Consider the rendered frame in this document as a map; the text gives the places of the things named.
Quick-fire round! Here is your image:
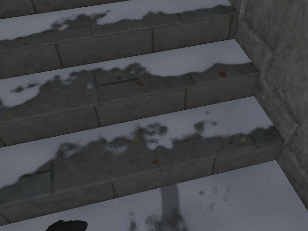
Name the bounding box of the robot left hand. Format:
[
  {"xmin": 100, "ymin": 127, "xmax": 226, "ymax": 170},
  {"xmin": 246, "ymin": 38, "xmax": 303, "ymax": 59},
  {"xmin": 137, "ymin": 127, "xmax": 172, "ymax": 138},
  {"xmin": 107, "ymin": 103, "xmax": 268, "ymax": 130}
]
[{"xmin": 45, "ymin": 219, "xmax": 88, "ymax": 231}]

